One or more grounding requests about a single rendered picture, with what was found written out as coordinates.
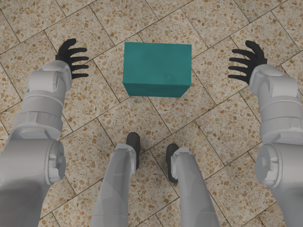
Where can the left robot forearm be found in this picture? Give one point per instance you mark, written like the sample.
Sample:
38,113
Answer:
41,112

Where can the right robot hand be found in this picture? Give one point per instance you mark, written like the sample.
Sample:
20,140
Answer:
256,58

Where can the robot shin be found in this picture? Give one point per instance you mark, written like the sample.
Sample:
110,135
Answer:
184,149
123,146

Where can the right robot upper arm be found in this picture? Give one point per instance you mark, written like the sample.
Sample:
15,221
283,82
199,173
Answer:
280,167

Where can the right robot forearm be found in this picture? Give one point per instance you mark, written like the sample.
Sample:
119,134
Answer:
280,105

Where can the carton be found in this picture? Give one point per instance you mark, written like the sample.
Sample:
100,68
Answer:
155,69

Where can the robot right shin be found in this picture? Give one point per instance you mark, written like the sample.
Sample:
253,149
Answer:
184,149

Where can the left robot upper arm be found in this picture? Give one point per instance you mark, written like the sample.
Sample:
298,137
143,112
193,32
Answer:
28,168

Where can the left robot hand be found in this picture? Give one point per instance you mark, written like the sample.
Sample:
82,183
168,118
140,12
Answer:
64,54

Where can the robot left shin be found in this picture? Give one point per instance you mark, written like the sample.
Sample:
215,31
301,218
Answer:
123,146

